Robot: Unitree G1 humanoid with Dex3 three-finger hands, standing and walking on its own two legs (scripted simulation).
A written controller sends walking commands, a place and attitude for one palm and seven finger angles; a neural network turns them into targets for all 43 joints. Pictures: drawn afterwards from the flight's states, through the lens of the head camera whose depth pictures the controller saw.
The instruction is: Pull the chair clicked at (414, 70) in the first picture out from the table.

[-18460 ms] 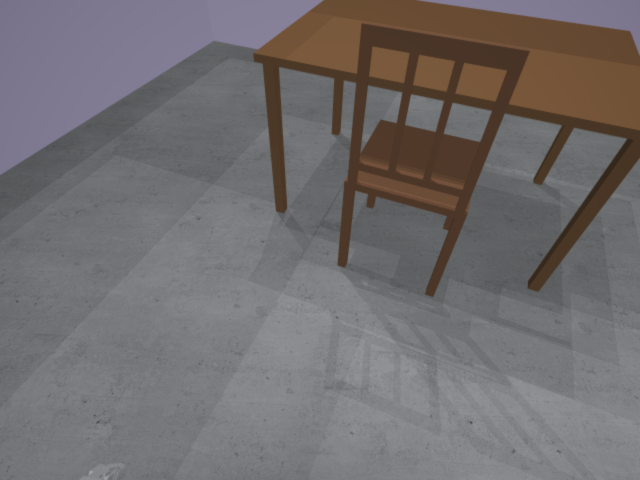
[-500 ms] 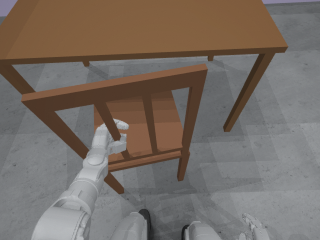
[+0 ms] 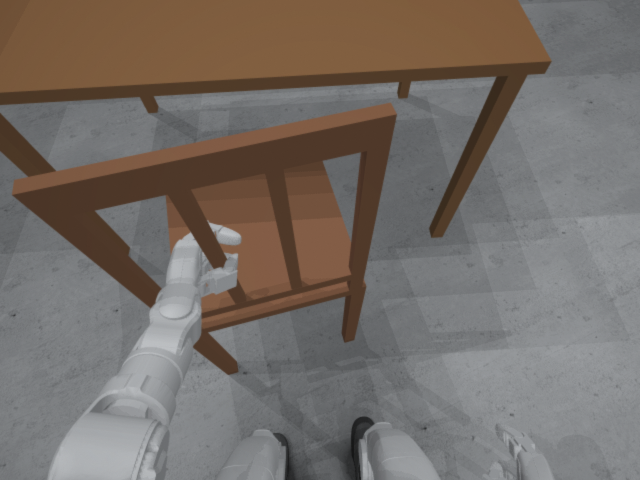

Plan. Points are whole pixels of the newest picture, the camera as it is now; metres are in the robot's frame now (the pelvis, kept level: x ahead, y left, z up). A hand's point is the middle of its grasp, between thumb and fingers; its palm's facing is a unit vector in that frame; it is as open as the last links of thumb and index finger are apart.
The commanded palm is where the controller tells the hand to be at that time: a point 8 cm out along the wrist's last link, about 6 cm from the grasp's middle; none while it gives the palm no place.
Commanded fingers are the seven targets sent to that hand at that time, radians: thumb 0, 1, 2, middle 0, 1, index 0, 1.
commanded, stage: step backward, pulling the chair out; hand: left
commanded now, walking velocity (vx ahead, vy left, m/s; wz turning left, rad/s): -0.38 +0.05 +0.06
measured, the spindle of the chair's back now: (216, 257) +0.41 +0.15 -0.06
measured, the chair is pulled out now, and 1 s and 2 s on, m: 0.20 0.35 0.53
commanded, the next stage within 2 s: stop walking, hand still on the chair in 1.96 s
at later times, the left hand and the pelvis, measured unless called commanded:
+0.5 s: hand (221, 329) +0.30 +0.13 -0.05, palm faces +0.01 -0.98 -0.20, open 5.3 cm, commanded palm +0.29 +0.18 -0.04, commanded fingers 0.00 0.90 0.90 -0.50 -1.45 -0.50 -1.45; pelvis -0.07 +0.00 +0.00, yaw +4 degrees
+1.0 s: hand (210, 386) +0.23 +0.14 -0.05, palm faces +0.02 -0.98 -0.21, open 5.3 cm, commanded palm +0.23 +0.19 -0.04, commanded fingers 0.00 0.90 0.90 -0.50 -1.45 -0.50 -1.45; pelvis -0.14 +0.00 +0.00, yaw +3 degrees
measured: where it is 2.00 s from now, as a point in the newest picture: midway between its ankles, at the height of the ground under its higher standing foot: outside the picture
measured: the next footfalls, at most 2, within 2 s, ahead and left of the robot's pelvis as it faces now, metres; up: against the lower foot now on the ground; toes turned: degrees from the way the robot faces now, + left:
left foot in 0.48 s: +0.00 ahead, +0.14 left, +0.00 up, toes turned +2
right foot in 0.64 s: +0.04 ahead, -0.12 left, +0.00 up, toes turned +1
